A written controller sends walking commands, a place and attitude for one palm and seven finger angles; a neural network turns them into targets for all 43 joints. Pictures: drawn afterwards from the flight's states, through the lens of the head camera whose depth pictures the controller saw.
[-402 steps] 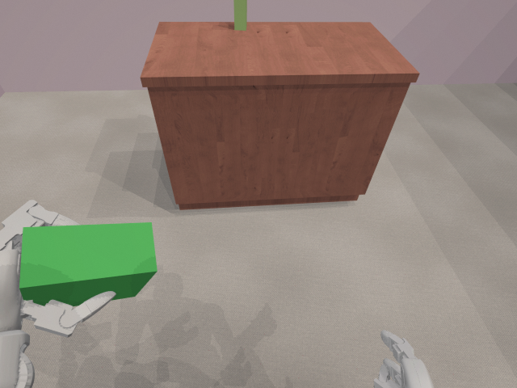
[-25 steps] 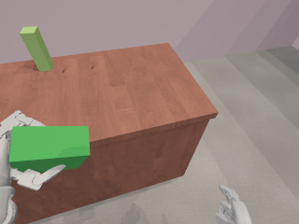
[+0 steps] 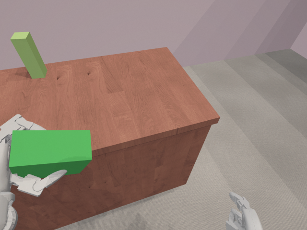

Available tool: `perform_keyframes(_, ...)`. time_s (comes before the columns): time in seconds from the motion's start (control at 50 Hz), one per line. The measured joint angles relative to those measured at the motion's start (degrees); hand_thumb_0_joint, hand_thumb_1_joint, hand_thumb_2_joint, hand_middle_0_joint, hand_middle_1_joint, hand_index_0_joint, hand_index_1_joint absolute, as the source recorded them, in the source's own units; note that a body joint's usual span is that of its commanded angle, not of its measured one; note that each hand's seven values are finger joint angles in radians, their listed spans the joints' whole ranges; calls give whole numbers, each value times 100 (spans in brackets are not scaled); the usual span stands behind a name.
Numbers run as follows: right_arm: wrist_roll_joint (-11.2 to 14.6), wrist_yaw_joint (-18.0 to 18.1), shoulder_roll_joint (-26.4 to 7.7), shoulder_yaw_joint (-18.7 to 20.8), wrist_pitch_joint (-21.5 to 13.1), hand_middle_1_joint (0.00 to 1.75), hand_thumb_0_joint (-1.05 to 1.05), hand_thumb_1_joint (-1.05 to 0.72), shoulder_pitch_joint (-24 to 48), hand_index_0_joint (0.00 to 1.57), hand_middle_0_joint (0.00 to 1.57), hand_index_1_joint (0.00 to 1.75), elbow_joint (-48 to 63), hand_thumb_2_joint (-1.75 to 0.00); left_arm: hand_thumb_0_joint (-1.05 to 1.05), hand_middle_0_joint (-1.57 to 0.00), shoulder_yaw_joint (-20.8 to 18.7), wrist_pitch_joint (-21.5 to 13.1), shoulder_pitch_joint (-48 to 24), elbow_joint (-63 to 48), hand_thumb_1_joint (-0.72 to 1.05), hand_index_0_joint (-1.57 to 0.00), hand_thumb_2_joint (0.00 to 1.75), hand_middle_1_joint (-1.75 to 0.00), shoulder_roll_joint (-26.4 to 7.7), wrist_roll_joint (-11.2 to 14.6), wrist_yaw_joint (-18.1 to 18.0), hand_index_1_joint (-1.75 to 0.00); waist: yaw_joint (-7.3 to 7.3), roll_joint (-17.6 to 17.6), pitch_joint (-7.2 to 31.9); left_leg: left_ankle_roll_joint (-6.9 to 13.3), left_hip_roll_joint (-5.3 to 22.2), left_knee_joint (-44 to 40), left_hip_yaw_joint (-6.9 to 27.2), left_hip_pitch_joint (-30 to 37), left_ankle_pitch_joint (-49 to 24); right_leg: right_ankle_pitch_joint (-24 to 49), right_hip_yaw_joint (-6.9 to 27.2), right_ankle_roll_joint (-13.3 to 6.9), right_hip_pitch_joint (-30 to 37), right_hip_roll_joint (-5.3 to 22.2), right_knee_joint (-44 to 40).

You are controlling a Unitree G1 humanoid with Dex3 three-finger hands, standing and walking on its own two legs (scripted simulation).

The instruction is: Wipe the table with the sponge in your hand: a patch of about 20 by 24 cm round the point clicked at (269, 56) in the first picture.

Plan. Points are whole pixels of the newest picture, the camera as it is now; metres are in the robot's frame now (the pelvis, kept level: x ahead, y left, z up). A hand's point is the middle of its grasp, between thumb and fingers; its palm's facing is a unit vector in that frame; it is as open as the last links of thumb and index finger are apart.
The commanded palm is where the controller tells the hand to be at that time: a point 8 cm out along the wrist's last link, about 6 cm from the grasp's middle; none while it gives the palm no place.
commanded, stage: shuffle to correct the standing spot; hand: left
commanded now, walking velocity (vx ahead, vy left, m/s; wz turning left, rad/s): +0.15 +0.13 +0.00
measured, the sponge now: (63, 155) +0.23 +0.21 +0.13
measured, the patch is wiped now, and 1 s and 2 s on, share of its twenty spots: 0.00 0.00 0.00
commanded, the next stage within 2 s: come to a stop and stand still in 1.04 s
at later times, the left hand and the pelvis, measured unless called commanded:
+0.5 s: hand (34, 141) +0.24 +0.27 +0.15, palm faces +0.37 -0.84 -0.40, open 10.2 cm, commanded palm +0.19 +0.30 +0.18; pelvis +0.03 +0.02 -0.01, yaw +0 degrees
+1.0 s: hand (19, 126) +0.27 +0.31 +0.16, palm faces +0.36 -0.83 -0.43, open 10.2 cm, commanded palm +0.22 +0.35 +0.18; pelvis +0.05 +0.08 -0.02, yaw -2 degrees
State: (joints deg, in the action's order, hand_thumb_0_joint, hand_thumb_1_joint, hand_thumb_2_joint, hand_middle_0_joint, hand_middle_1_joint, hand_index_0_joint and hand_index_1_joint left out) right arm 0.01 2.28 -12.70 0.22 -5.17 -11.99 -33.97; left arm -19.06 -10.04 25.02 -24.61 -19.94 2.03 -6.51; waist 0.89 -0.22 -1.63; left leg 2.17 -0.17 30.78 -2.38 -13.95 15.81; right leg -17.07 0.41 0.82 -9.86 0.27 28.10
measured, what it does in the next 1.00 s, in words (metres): steps on the spot: right foot, then left foot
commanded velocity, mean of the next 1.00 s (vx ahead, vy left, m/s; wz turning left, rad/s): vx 0.14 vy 0.14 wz -0.03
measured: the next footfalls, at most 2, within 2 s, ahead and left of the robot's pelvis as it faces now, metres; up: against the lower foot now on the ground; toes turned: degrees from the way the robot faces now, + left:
right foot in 0.68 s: +0.08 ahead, -0.08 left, +0.00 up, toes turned -7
left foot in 0.92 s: +0.15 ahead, +0.21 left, +0.00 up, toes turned +1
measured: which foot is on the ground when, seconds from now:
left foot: down 0.00-0.70, up 0.72-0.90, down 0.92-1.00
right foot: down 0.00-0.50, up 0.52-0.66, down 0.68-1.00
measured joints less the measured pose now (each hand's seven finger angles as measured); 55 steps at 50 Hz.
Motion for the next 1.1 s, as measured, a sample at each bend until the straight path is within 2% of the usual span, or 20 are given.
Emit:
perform_keyframes(0.14, 51, -36, 61, -3, -10, 30, 1, -91, -15, 21, 20, 30, 16, -90, -1, -71, -135, -165, 65, -208, -50, -73, 101, -136, -136, 26, -1, -135, -131, -1, -43, 44, -56, 383, 7, -114, 292, -313, -11, 52, -96, 61, 380)
perform_keyframes(0.26, 80, -65, 86, 5, 77, 30, 1, -91, 22, 21, 20, 30, -26, -90, -1, -71, -182, -255, 170, -297, -50, -73, 101, -136, -163, 53, 13, -135, -125, -47, -84, 110, -144, 549, -71, -116, 462, -511, 62, 96, -169, 154, 666)
perform_keyframes(0.34, 72, -59, 117, -3, 50, 30, 1, -91, 30, 21, 20, 30, 17, -90, -1, -71, -226, -221, 163, -262, -50, -73, 101, -136, -182, 26, 7, -135, -113, -11, -117, 162, -184, 575, -101, -108, 503, -585, -48, 8, -197, 234, 781)
perform_keyframes(0.4, 81, -88, 108, -16, 32, 30, 1, -91, 18, 21, 20, 30, 14, -90, -1, -71, -198, -245, 130, -262, -50, -73, 101, -136, -150, 4, -7, -135, -130, 126, -116, 150, -117, 711, -4, -206, 563, -516, -163, 175, -95, 178, 544)
perform_keyframes(0.46, 67, -125, 108, -24, 77, 30, 1, -91, 54, 21, 20, 30, -32, -90, -1, -71, -193, -318, 128, -345, -50, -73, 101, -136, -134, 17, -21, -135, -93, 31, -131, 158, -165, 707, -38, -201, 597, -553, -132, 190, -142, 229, 624)
perform_keyframes(0.52, 52, -103, 133, -26, 120, 30, 1, -91, 144, 21, 20, 30, -35, -90, -1, -71, -249, -283, 172, -362, -50, -73, 101, -136, -97, 38, -35, -135, -31, -120, -187, 240, -255, 512, -234, -50, 529, -586, -23, 59, -408, 327, 1170)
perform_keyframes(0.58, 10, -99, 178, -2, 50, 30, 1, -91, 135, 21, 20, 30, 53, -90, -1, -71, -230, -164, 165, -309, -50, -73, 101, -136, -109, -27, -37, -135, -32, -90, -226, 282, -260, 276, -328, 112, 428, -936, -157, -97, -778, 234, 1856)
perform_keyframes(0.64, 5, -112, 182, -36, -34, 30, 1, -91, 54, 21, 20, 30, 121, -90, -1, -71, -181, -138, 159, -325, -50, -73, 101, -136, -161, -48, -36, -135, -89, -39, -206, 274, -275, 161, -322, 178, 373, -655, -473, -172, -788, 144, 1286)
perform_keyframes(0.68, 3, -114, 124, -60, -44, 30, 1, -91, -8, 21, 20, 30, 166, -90, -1, -71, -166, -199, 150, -365, -50, -73, 101, -136, -230, -47, -23, -135, -174, 50, -188, 260, -273, 435, -234, 63, 502, 110, -656, -247, -572, 84, 552)
perform_keyframes(0.72, 16, -137, 40, -7, 14, 30, 1, -91, 7, 21, 20, 30, 62, -90, -1, -71, -104, -284, 90, -343, -50, -73, 101, -136, -220, -8, 18, -135, -252, 240, -206, 144, -194, 1367, -21, -339, 727, 93, -840, -286, -523, 19, 616)
perform_keyframes(0.76, 29, -191, 2, 47, 106, 30, 1, -91, 2, 21, 20, 30, -51, -90, -1, -71, -101, -363, 158, -348, -50, -73, 101, -136, -138, 43, 42, -135, -166, 185, -159, -2, -224, 2481, 131, -823, 926, -57, -771, -283, -509, 44, 611)
perform_keyframes(0.8, 25, -221, -24, 61, 186, 30, 1, -91, -10, 21, 20, 30, -113, -90, -1, -71, -165, -419, 294, -367, -50, -73, 101, -136, -58, 28, 21, -135, -105, 55, -122, -37, -107, 2868, 212, -1126, 908, -43, -628, -236, -487, 108, 517)
perform_keyframes(0.84, 13, -197, -36, 70, 200, 30, 1, -91, -55, 21, 20, 30, -137, -90, -1, -71, -204, -431, 362, -368, -50, -73, 101, -136, -31, -15, -17, -135, -84, -90, -117, -32, 99, 2332, 217, -1121, 661, -4, -522, -158, -446, 221, 449)
perform_keyframes(0.88, 3, -135, -65, 92, 120, 30, 1, -91, -106, 21, 20, 30, -149, -90, -1, -71, -197, -402, 340, -399, -50, -73, 101, -136, -33, -44, -57, -135, -78, -205, -174, -37, 239, 1299, 156, -825, 250, -56, -452, -65, -398, 363, 513)
perform_keyframes(0.92, -3, -62, -168, 152, 3, 30, 1, -91, -157, 21, 20, 30, -80, -90, -1, -71, -162, -372, 296, -489, -50, -73, 101, -136, -28, -52, -73, -135, -94, -140, -231, -23, 319, 380, 139, -445, -26, -228, -433, 50, -431, 439, 789)
perform_keyframes(0.96, 25, 0, -161, 241, -66, 30, 1, -91, -95, 21, 20, 30, -69, -90, -1, -71, -196, -360, 153, -521, -50, -73, 101, -136, -113, -61, -63, -135, -88, -172, -333, -240, 247, 456, 63, -446, -218, -489, -321, 87, -567, 555, 1231)
perform_keyframes(1.02, 58, 25, 50, 222, -136, 30, 1, -91, 23, 20, 20, 30, -79, -90, -1, -71, -365, -291, -25, -392, -50, -73, 101, -136, -327, -76, -34, -135, -107, -268, -374, -284, 139, 674, -39, -535, -41, -1093, -115, -12, -868, 450, 1978)
perform_keyframes(1.06, 80, -30, 171, 143, -207, 30, 1, -91, 27, 20, 20, 30, -45, -90, -1, -71, -444, -252, -72, -358, -50, -73, 101, -136, -391, -83, -23, -135, -144, -232, -345, -257, 109, 741, -7, -624, -5, -987, -231, -71, -805, 318, 1654)
perform_keyframes(1.1, 96, -88, 181, 54, -247, 30, 1, -91, 25, 20, 20, 30, -44, -90, -1, -71, -425, -274, -52, -390, -50, -73, 101, -136, -300, -83, -6, -135, -209, 2, -357, -215, 170, 954, 129, -726, 99, -343, -363, -119, -633, 181, 1223)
